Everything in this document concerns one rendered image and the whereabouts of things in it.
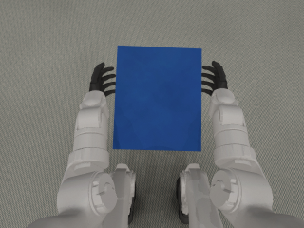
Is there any right robot upper arm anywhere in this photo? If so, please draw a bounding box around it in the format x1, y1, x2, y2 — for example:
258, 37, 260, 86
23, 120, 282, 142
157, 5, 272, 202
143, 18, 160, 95
209, 167, 304, 228

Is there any robot left thigh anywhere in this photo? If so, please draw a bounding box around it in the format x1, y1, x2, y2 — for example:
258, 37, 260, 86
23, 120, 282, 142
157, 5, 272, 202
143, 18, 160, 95
98, 168, 136, 228

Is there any left robot upper arm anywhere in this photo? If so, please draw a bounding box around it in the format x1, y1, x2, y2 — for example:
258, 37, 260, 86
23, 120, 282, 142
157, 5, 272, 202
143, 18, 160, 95
26, 170, 118, 228

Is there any robot right forearm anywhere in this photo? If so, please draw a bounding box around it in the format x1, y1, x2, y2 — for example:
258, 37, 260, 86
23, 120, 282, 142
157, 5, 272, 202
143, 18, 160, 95
208, 88, 272, 191

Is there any left robot hand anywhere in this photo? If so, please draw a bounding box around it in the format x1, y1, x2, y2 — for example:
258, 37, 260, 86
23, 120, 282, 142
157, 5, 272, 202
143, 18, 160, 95
89, 62, 116, 96

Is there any right robot hand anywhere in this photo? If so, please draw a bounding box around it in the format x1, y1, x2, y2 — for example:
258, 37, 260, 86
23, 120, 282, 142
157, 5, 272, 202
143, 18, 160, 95
201, 61, 228, 96

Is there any robot left foot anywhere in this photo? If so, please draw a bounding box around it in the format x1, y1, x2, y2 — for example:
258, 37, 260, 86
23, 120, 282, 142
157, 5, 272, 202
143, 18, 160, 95
127, 182, 136, 225

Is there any carton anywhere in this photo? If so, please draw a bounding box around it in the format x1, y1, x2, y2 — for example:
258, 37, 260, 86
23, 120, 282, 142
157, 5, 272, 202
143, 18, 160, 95
112, 46, 202, 152

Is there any robot left forearm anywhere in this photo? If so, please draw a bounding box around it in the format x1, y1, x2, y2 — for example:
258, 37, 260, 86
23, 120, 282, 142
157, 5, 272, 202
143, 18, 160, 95
56, 90, 110, 209

